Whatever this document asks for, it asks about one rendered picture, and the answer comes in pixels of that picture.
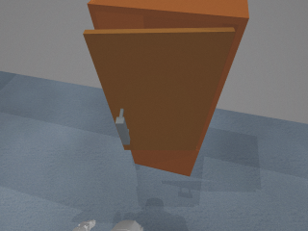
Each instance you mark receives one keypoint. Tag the left robot hand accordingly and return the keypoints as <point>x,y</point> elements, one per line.
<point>85,225</point>

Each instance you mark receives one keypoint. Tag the handle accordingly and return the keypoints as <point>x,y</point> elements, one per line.
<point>122,129</point>

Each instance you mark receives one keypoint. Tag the cupboard door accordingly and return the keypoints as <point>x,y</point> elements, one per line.
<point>164,79</point>

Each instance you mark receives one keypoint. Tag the robot left thigh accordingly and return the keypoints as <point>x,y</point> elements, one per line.
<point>127,225</point>

